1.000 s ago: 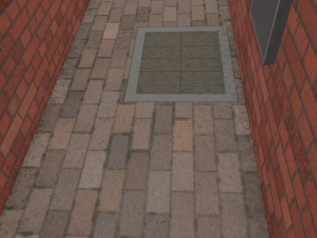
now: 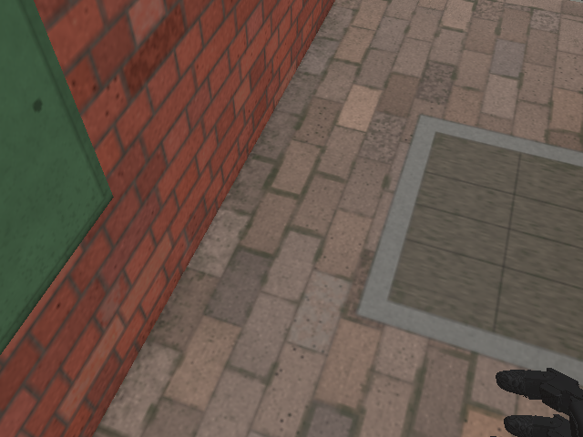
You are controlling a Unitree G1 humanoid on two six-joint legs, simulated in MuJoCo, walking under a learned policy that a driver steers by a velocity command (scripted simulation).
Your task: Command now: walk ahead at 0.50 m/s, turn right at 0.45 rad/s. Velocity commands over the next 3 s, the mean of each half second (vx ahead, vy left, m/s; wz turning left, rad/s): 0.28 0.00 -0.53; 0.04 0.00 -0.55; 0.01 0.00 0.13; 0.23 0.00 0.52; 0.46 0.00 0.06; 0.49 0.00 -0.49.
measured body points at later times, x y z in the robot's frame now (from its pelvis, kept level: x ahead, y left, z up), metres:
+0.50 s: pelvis +0.19 +0.01 +0.00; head +0.23 -0.01 +0.44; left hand +0.46 +0.20 -0.08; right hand +0.17 -0.31 -0.12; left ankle +0.18 +0.15 -0.74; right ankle +0.24 -0.12 -0.73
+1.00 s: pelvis +0.24 -0.01 -0.01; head +0.28 -0.02 +0.44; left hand +0.53 +0.14 -0.10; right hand +0.20 -0.32 -0.11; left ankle +0.32 +0.08 -0.74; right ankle +0.22 -0.12 -0.73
